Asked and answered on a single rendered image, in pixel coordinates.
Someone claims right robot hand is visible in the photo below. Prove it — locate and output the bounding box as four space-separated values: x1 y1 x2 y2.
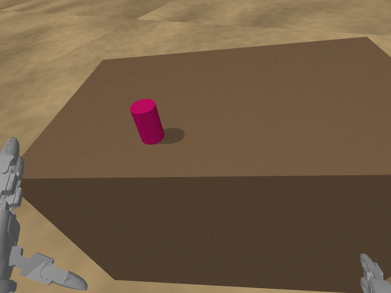
360 253 391 293

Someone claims left robot arm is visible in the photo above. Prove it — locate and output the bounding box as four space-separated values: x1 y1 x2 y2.
0 280 17 293

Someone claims left robot hand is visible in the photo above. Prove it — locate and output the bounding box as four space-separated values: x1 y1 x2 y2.
0 137 88 291

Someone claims can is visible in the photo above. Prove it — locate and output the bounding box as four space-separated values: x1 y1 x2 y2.
130 99 164 145

